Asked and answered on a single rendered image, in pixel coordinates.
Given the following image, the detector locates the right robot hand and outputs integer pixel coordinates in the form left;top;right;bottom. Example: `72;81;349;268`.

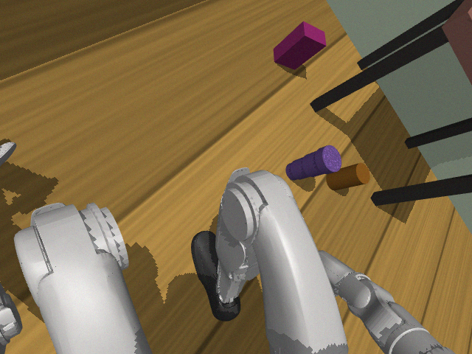
319;250;356;297

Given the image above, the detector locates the right robot arm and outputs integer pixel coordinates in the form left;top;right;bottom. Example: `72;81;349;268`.
339;272;455;354

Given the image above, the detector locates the chair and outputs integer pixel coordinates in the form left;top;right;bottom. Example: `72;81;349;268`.
310;0;472;206

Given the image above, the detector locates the left robot hand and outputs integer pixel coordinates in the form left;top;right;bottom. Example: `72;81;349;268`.
0;142;16;166

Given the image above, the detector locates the right robot foot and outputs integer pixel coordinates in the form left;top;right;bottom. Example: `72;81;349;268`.
191;231;240;322

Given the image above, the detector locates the left robot arm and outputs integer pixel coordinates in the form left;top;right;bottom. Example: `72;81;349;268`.
0;283;22;354

